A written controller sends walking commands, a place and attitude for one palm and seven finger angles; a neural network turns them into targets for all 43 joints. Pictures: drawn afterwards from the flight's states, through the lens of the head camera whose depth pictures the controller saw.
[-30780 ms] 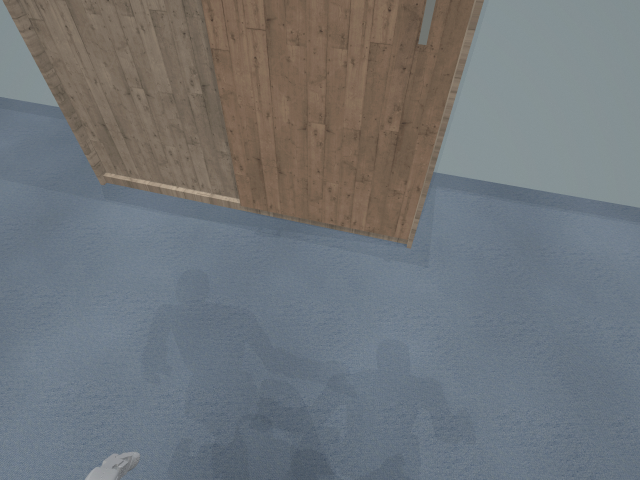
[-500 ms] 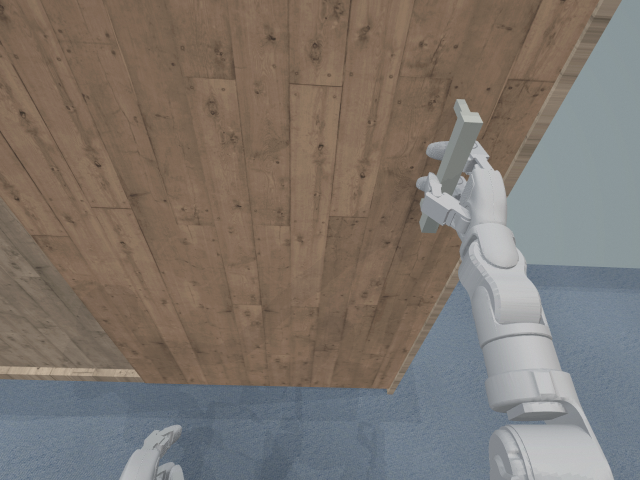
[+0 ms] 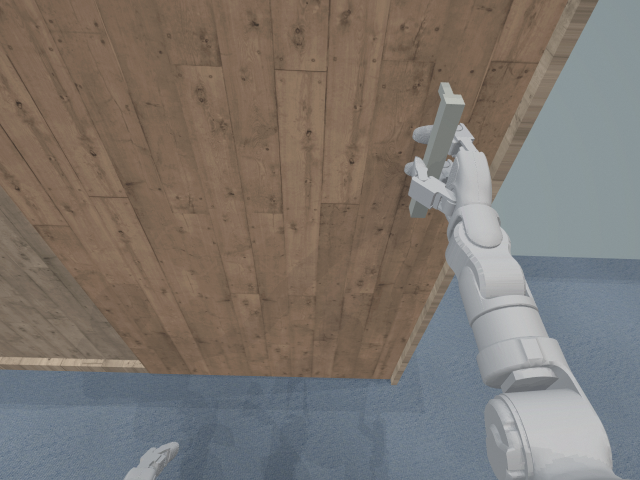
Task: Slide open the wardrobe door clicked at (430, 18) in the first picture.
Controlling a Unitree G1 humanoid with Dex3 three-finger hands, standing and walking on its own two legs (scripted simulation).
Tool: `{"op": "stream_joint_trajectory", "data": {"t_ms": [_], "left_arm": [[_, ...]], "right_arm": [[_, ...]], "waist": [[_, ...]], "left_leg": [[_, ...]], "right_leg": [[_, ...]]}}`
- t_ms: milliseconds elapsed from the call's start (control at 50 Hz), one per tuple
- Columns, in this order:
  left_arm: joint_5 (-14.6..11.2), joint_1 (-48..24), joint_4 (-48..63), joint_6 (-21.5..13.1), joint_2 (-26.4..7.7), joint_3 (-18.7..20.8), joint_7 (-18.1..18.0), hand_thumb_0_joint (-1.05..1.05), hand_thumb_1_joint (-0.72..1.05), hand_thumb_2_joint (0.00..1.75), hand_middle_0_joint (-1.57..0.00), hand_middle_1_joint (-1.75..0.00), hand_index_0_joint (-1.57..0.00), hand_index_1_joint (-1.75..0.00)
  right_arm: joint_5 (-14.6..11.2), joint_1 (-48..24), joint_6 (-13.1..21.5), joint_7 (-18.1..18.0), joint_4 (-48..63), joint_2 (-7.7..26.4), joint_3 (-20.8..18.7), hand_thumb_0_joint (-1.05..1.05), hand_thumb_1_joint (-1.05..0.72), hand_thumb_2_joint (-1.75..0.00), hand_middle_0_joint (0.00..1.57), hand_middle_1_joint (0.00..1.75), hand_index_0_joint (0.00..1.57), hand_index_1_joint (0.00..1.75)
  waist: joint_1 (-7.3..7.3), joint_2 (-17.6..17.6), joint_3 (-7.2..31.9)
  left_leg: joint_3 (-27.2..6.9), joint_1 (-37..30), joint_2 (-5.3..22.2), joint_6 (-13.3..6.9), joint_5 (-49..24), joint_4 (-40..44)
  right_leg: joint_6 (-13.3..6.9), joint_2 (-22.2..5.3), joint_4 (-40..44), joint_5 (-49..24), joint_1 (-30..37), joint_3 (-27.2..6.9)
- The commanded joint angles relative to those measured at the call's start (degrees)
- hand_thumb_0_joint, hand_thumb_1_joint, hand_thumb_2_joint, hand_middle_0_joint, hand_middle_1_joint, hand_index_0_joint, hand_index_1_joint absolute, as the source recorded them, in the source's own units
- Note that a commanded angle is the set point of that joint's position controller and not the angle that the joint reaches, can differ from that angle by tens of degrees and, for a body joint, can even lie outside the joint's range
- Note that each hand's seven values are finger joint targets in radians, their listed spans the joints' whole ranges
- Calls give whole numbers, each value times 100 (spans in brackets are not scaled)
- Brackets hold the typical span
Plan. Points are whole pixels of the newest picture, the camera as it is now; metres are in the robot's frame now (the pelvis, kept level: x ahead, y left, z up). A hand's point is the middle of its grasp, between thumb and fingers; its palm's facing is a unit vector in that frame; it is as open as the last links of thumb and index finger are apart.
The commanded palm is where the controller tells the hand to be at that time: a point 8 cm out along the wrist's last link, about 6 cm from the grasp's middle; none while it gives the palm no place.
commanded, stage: step sideways, sliding the door along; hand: right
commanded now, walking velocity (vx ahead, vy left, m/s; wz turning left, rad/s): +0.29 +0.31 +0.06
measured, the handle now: (430, 154) +0.50 -0.11 +0.16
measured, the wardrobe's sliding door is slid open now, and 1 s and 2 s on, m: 0.01 0.04 0.32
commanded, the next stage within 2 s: none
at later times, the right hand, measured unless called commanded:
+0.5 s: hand (408, 183) +0.45 -0.08 +0.15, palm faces +0.16 +0.98 -0.08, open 6.1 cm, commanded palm +0.42 -0.07 +0.16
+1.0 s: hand (381, 177) +0.46 -0.05 +0.15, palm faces +0.50 +0.86 -0.14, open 6.7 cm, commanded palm +0.42 +0.00 +0.15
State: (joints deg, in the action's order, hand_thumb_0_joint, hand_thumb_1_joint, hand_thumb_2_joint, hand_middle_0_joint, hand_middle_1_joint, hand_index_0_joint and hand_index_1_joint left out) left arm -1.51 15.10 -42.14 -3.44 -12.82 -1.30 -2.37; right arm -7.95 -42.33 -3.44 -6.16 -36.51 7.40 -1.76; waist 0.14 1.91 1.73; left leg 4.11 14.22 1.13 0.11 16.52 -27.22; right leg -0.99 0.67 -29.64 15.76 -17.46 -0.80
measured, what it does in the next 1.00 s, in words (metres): steps to the left: left foot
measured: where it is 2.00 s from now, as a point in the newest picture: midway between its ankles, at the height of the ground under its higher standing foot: outside the picture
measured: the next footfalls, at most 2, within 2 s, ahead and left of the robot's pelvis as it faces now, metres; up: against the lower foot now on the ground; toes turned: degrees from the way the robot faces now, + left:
left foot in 0.90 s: +0.17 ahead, +0.35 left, +0.00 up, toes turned +2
right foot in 1.12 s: +0.11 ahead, +0.12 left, +0.00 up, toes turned -14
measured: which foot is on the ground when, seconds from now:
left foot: down 0.00-0.50, up 0.52-0.88, down 0.90-1.00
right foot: down 0.00-0.92, up 0.94-1.00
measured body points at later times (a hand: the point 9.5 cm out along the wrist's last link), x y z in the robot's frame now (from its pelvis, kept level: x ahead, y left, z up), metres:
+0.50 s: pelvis +0.02 +0.07 -0.02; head +0.08 +0.07 +0.43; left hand +0.17 +0.32 -0.13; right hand +0.43 -0.13 +0.15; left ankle +0.01 +0.14 -0.73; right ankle +0.03 -0.04 -0.74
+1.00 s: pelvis +0.08 +0.22 -0.02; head +0.18 +0.24 +0.42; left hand +0.32 +0.40 -0.14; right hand +0.43 -0.09 +0.16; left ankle +0.13 +0.34 -0.74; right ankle +0.02 +0.04 -0.69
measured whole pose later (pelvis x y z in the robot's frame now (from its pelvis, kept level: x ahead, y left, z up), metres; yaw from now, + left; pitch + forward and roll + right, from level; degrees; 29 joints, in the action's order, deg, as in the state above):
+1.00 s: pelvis +0.08 +0.22 -0.02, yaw -6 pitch -2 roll +1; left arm -3.0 2.8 -35.9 -6.5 -14.9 1.5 -3.2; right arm -7.0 -29.3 0.5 -10.7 -11.4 13.9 -13.2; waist 5.2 8.0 -15.1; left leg 7.2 18.6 4.7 0.9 16.3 -37.4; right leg 1.7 -7.3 -56.7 33.7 -20.6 -2.9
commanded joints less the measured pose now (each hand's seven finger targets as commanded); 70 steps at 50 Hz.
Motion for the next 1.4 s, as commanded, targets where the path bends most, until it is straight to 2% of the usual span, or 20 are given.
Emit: {"op": "stream_joint_trajectory", "data": {"t_ms": [0, 120, 220, 260, 280, 340, 420, 440, 480, 500, 580, 700, 820, 860, 900, 920, 960, 1060, 1120, 1380], "left_arm": [[-7, -249, 718, -110, -864, 302, -292, 0, 90, 90, -20, -30, -20, -30], [52, -474, 887, 24, -792, 294, -404, 0, 90, 90, -20, -30, -20, -30], [-83, -663, 1013, 77, -815, 280, -397, 0, 90, 90, -20, -30, -20, -30], [-131, -849, 1151, 57, -595, 264, -436, 0, 90, 90, -20, -30, -20, -30], [-134, -970, 1141, -20, -581, 274, -471, 0, 90, 90, -20, -30, -20, -30], [-86, -833, 933, -74, -586, 309, -414, 0, 90, 90, -20, -30, -20, -30], [69, -803, 880, -57, -425, 272, -430, 0, 90, 90, -20, -30, -20, -30], [74, -683, 882, -79, -521, 378, -429, 0, 90, 90, -20, -30, -20, -30], [-4, -704, 1023, -152, -745, 511, -209, 0, 90, 90, -20, -30, -20, -30], [-57, -895, 1101, -72, -778, 496, -59, 0, 90, 90, -20, -30, -20, -30], [-54, -986, 1011, -146, -837, 653, 64, 0, 90, 90, -20, -30, -20, -30], [-87, -1009, 1264, -269, -794, 668, 74, 0, 90, 90, -20, -30, -20, -30], [-150, -935, 1464, -494, -565, 504, 100, 0, 90, 90, -20, -30, -20, -30], [-218, -1036, 1459, -568, -497, 459, 98, 0, 90, 90, -20, -30, -20, -30], [-232, -1159, 1403, -586, -181, 353, -63, 0, 90, 90, -20, -30, -20, -30], [-110, -1291, 1462, -659, -141, 280, -128, 0, 90, 90, -20, -30, -20, -30], [-155, -1187, 1463, -681, -268, 362, -228, 0, 90, 90, -20, -30, -20, -30], [-134, -1375, 1465, -726, -337, 322, -239, 0, 90, 90, -20, -30, -20, -30], [-175, -1260, 1664, -705, -682, 597, 0, 0, 90, 90, -20, -30, -20, -30], [60, -942, 1865, -719, -495, 378, 339, 0, 90, 90, -20, -30, -20, -30]], "right_arm": [[299, -2944, 1117, 139, 1321, 1229, -193, 0, -90, -90, 45, 140, 45, 140], [118, -3056, 1157, 196, 1673, 1119, -6, 0, -90, -90, 45, 140, 45, 140], [88, -2795, 1153, 260, 1886, 846, 188, 0, -90, -90, 45, 140, 45, 140], [203, -2756, 1147, 258, 2013, 805, 251, 0, -90, -90, 45, 140, 45, 140], [239, -2674, 1173, 235, 1963, 723, 297, 0, -90, -90, 45, 140, 45, 140], [304, -2761, 1213, 241, 2242, 400, 544, 0, -90, -90, 45, 140, 45, 140], [381, -2881, 1570, 220, 2925, -66, 946, 0, -90, -90, 45, 140, 45, 140], [343, -2852, 1639, 222, 3133, -10, 977, 0, -90, -90, 45, 140, 45, 140], [183, -3043, 1686, 335, 3690, -339, 1269, 0, -90, -90, 45, 140, 45, 140], [173, -3039, 1647, 349, 3479, -481, 1306, 0, -90, -90, 45, 140, 45, 140], [296, -3114, 1569, 412, 4106, -283, 1323, 0, -90, -90, 45, 140, 45, 140], [365, -2578, 1379, 485, 4185, -141, 1176, 0, -90, -90, 45, 140, 45, 140], [274, -1924, 1412, 380, 4284, 96, 1010, 0, -90, -90, 45, 140, 45, 140], [346, -1716, 1425, 333, 4445, 322, 848, 0, -90, -90, 45, 140, 45, 140], [494, -1170, 1307, 218, 4374, 919, 524, 0, -90, -90, 45, 140, 45, 140], [569, -862, 1251, 188, 4682, 1022, 429, 0, -90, -90, 45, 140, 45, 140], [416, -721, 1356, 173, 5562, 800, 480, 0, -90, -90, 45, 140, 45, 140], [427, -311, 1675, 43, 6336, -81, 1103, 0, -90, -90, 45, 140, 45, 140], [386, -284, 1815, 143, 6561, -771, 1890, 0, -90, -90, 45, 140, 45, 140], [595, 559, 1599, 286, 6659, -372, 1595, 0, -90, -90, 45, 140, 45, 140]], "waist": [[-241, -162, 1873], [-319, 617, 1386], [-132, 226, 1507], [-137, -1688, 1498], [-6, -1523, 1312], [-45, -875, 827], [-289, -579, 1360], [-419, -240, 1595], [-253, 1215, 2394], [-260, 749, 2301], [-309, 40, 1636], [-270, 1555, 1646], [-273, 2157, 1516], [-112, 1402, 1599], [-76, -1041, 1754], [65, -1186, 1661], [95, -2145, 1787], [-141, -1560, 2053], [7, 959, 2590], [-68, 1330, 1465]], "left_leg": [[-124, -63, 33, -11, -1201, -189], [-525, 1921, -121, -117, 1491, -2439], [-244, -654, -121, -247, -212, -2], [-2169, -1709, 1300, -881, -2133, 702], [-2588, -1930, 1778, -1291, -3108, 583], [-2027, -1575, 1669, -1397, -3717, 246], [-389, -993, 803, -761, -3493, -857], [-257, -81, 636, -469, -2793, -1654], [-883, 2227, 2, -49, 1552, -4090], [-1322, 2281, 177, -222, 1536, -4815], [-856, 2797, 346, 14, 931, -4297], [80, 1784, 133, 274, 72, -2977], [420, 508, -201, 217, -187, -941], [338, -630, -46, 192, -1909, 258], [-1243, -2235, 1672, -434, -7132, -234], [-1451, -2090, 2125, -492, -8192, -279], [-1537, -2301, 1999, -668, -7295, -589], [-686, -2009, 1333, -534, -5980, -1346], [-405, 1250, 334, 55, 1327, -2896], [107, 1955, -101, 194, 592, -2883]], "right_leg": [[-285, -708, 137, -1653, 1325, -317], [-1300, -2335, 617, -1461, 2272, -2436], [-522, -1476, -871, -1995, 891, -301], [-15, -298, -2578, 643, -896, 376], [30, -1, -3302, 1868, -1528, 153], [93, -336, -3483, 1617, -1373, -8], [187, -497, -95, -739, 610, 685], [43, -881, 604, -1749, 1897, 387], [-1224, -3452, 116, -5245, 3941, -2563], [-1416, -3644, -41, -4991, 3835, -2467], [-959, -2981, 35, -4367, 3323, -1088], [-519, -2158, 150, -4505, 2849, 423], [-87, -1923, -475, -4896, 2850, 689], [-213, -1521, -1306, -3643, 2196, 646], [-159, -348, -2944, 1535, -302, 665], [172, -95, -3472, 2589, -754, 207], [170, -241, -3789, 2290, -867, -167], [220, -343, -225, -274, 398, 378], [-940, -2743, -109, -7331, 3571, -1325], [-277, -2274, 154, -6759, 3877, 578]]}}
